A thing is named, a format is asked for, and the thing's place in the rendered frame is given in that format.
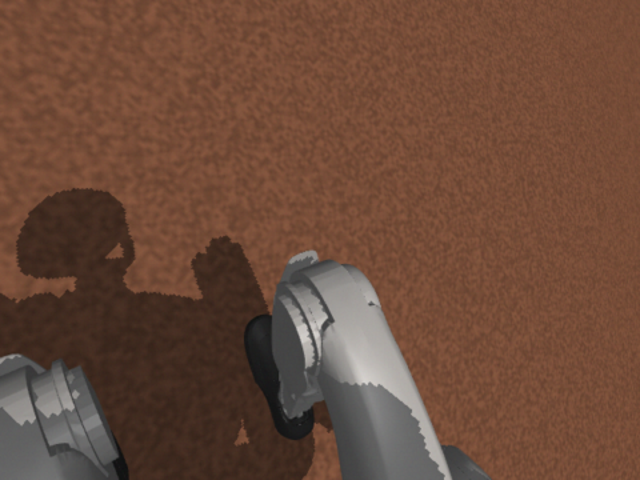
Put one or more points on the left robot foot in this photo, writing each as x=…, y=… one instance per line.
x=120, y=464

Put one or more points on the right robot foot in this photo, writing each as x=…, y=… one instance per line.
x=258, y=347

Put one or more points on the right robot hand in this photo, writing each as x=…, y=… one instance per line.
x=462, y=467

